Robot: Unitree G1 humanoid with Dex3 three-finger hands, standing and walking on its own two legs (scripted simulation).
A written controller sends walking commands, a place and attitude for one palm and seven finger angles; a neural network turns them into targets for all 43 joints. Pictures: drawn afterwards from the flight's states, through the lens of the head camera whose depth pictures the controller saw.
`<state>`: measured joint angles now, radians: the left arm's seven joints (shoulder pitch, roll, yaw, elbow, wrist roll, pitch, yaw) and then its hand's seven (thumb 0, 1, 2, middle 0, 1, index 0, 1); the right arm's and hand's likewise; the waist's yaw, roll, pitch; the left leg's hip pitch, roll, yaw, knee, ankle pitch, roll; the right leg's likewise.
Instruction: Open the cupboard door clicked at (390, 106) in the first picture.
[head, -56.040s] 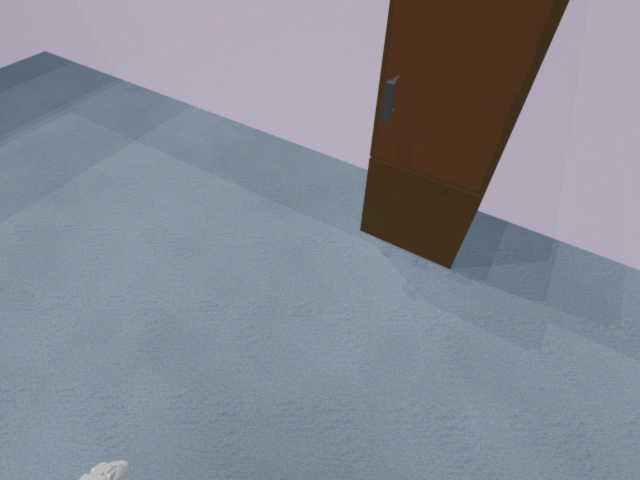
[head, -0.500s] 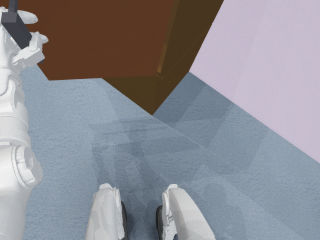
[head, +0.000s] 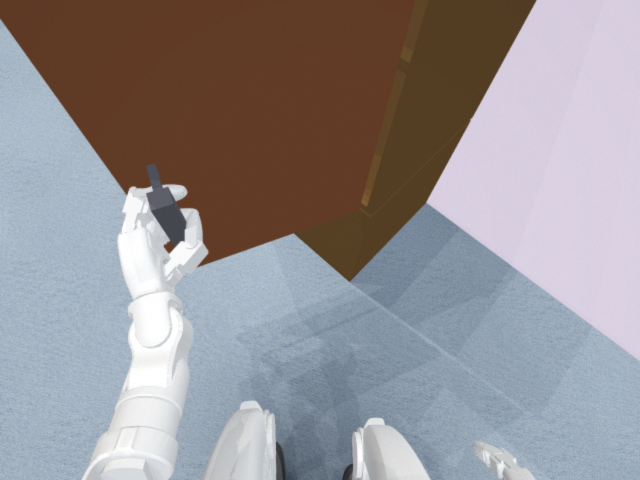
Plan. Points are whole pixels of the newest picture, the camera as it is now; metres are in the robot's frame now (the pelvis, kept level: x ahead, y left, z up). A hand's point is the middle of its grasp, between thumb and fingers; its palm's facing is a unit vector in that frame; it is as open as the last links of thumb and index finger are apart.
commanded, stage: pull the door open along its arc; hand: left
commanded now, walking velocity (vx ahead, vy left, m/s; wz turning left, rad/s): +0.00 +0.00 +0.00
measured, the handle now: (170, 211) +0.44 +0.20 +0.01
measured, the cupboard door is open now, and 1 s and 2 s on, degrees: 66 92 93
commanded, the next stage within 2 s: open thumb and fingers to let go in 0.34 s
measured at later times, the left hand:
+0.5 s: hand (280, 322) +0.30 +0.05 +0.01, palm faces +0.43 -0.90 -0.02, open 6.4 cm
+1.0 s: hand (276, 321) +0.30 +0.06 +0.01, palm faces +0.43 -0.90 -0.02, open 13.1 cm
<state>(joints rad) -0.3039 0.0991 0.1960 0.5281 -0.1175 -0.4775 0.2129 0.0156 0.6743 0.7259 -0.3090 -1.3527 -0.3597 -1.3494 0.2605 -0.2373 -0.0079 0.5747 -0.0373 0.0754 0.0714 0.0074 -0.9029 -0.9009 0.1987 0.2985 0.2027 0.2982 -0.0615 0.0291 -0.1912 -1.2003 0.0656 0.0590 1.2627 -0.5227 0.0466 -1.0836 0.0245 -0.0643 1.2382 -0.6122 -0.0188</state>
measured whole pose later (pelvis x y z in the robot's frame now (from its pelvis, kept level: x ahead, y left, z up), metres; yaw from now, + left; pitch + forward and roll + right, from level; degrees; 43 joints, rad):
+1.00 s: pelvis -0.02 -0.05 -0.01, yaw +5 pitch +22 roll +1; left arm -0.05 -0.08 -0.10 0.43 0.07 -0.53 0.54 0.00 -0.34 0.37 -0.30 -1.17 -0.31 -1.18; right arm 0.19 -0.21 -0.03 0.65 -0.09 -0.03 0.02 0.01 -0.90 -0.90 0.20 0.30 0.20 0.30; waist -0.02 0.02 -0.20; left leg -1.16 0.03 0.00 1.26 -0.48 -0.03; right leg -1.05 0.00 -0.12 1.32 -0.65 -0.10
